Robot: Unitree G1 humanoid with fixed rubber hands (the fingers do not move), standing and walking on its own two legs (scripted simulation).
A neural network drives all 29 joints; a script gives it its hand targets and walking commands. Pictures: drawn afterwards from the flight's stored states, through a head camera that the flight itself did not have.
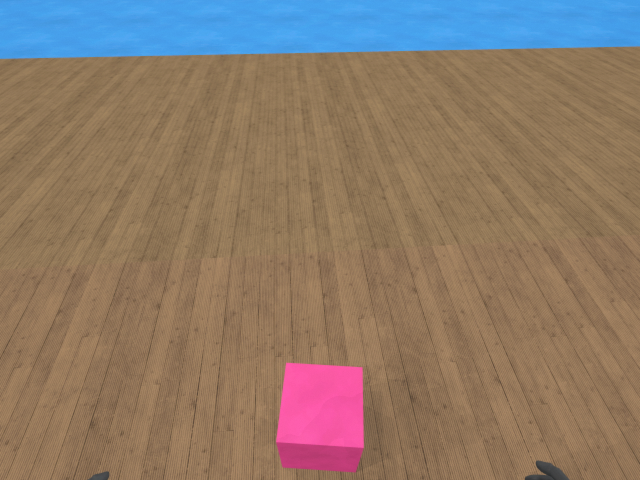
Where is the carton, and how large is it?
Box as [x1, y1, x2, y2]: [276, 363, 363, 471]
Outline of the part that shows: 286,363 276,439 282,466 355,471 363,448 362,367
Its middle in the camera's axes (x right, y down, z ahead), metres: +0.00 +0.51 +1.07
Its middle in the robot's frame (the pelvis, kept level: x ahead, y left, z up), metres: +0.41 -0.01 -0.66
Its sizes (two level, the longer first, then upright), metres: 0.210 0.200 0.250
